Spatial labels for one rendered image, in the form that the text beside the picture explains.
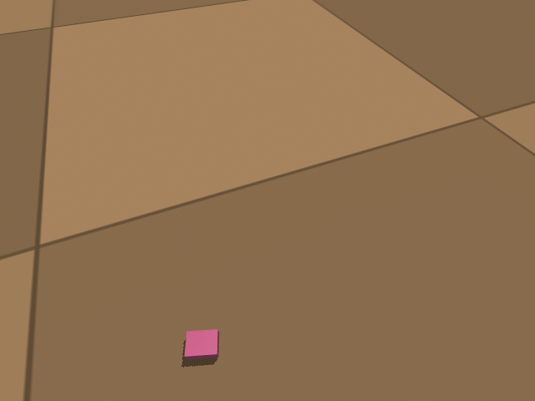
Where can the small box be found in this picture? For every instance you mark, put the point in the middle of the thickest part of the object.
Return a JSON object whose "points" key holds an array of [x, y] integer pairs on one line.
{"points": [[202, 344]]}

